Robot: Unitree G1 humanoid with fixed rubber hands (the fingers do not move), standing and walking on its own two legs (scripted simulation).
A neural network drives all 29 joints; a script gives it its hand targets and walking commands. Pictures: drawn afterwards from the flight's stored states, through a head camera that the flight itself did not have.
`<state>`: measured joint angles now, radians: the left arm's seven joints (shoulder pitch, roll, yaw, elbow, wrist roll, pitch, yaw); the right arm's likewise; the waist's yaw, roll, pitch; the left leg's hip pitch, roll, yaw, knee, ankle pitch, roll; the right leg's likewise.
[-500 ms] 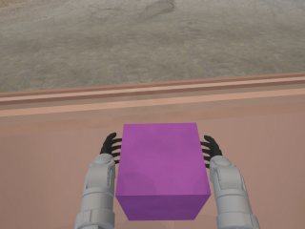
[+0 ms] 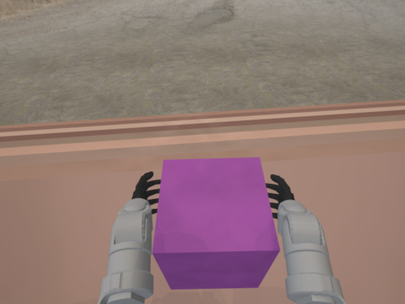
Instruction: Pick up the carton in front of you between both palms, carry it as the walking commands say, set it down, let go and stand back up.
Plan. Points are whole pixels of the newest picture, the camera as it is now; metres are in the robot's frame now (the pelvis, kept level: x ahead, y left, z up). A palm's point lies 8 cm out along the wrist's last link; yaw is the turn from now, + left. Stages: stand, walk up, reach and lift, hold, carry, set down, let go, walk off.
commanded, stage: hold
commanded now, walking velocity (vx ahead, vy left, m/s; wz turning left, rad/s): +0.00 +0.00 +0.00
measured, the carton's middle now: (212, 226) +0.30 +0.00 -0.03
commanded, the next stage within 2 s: carry in 0.72 s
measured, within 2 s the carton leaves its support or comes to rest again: neither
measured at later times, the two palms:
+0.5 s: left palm (140, 205) +0.30 +0.15 +0.06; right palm (284, 208) +0.29 -0.14 +0.05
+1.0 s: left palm (127, 188) +0.33 +0.19 +0.07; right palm (267, 185) +0.34 -0.11 +0.07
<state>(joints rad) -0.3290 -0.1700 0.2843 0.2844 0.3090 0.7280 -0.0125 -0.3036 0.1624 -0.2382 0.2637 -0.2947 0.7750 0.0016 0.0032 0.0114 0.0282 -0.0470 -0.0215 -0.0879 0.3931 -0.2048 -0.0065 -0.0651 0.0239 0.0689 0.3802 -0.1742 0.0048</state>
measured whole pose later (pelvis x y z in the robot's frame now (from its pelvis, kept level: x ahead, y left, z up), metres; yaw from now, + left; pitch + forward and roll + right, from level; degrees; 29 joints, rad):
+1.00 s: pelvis +0.05 +0.02 +0.00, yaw +1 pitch +3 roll +0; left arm -0.17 -0.12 0.15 -0.08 0.16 0.95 0.05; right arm -0.19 0.14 -0.10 -0.03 -0.16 0.96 -0.06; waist 0.00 -0.01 -0.17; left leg -0.23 0.00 0.02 0.46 -0.29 0.02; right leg -0.34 -0.04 -0.03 0.67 -0.44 0.01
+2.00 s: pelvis +0.63 +0.06 -0.01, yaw +3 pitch +4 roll -1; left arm -0.14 -0.13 0.09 -0.43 0.11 1.19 0.09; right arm -0.13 0.13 -0.08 -0.42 -0.10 1.21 -0.09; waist -0.01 0.01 -0.08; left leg 0.07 0.05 0.21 0.29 -0.40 -0.01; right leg -0.55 -0.06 -0.21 0.54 -0.05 -0.04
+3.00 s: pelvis +1.28 +0.10 -0.08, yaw +4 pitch +3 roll +1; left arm -0.63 -0.06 0.25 -0.08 0.11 1.19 0.11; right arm -0.65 0.02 -0.20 0.00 -0.03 1.18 -0.12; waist -0.08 -0.05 -0.01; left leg -0.19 -0.07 0.12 0.92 -0.77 0.09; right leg -0.60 0.00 -0.11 0.54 0.44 -0.07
